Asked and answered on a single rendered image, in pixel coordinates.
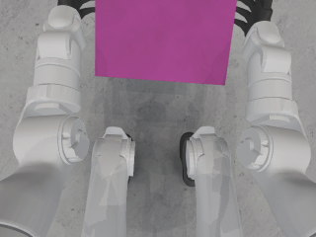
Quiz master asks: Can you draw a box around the carton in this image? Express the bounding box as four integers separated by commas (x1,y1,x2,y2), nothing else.
95,0,237,86

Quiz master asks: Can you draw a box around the left robot forearm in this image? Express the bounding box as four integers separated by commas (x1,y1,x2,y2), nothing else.
13,5,87,158

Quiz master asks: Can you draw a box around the right robot shin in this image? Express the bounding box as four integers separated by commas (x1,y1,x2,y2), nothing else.
187,125,231,180

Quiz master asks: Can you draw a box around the robot right hand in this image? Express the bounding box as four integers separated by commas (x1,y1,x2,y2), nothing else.
234,0,273,37

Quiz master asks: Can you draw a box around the robot left thigh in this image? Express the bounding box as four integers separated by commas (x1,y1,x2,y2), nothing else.
81,134,135,237

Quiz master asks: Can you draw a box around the left robot upper arm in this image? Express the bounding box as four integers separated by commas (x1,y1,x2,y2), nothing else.
0,114,90,237

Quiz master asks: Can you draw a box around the right robot forearm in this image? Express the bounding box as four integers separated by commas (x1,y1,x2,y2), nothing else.
241,21,311,159

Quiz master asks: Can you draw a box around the robot left hand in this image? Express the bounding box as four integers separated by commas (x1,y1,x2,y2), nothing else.
57,0,96,19

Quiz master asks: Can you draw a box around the right robot upper arm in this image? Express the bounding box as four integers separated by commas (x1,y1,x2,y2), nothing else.
236,124,316,237

